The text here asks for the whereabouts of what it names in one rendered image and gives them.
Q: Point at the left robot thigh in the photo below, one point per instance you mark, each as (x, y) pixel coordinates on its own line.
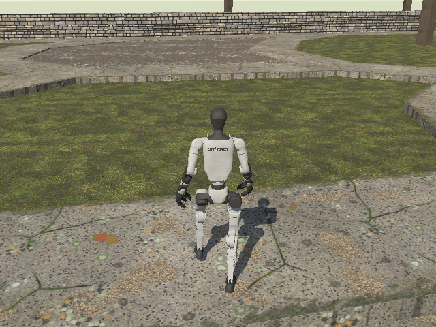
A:
(202, 199)

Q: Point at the right robot hand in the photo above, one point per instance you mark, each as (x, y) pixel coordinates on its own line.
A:
(248, 191)

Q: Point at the left robot upper arm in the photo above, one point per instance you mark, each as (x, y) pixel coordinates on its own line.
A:
(193, 155)

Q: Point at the left robot hand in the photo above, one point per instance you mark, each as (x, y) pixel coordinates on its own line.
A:
(180, 197)

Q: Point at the robot right foot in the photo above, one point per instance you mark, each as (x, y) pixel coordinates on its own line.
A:
(230, 286)

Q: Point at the right robot upper arm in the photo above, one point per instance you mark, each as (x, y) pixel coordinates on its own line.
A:
(242, 154)

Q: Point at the left robot forearm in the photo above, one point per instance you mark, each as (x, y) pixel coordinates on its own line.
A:
(184, 182)

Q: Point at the right robot forearm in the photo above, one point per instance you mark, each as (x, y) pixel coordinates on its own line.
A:
(248, 177)

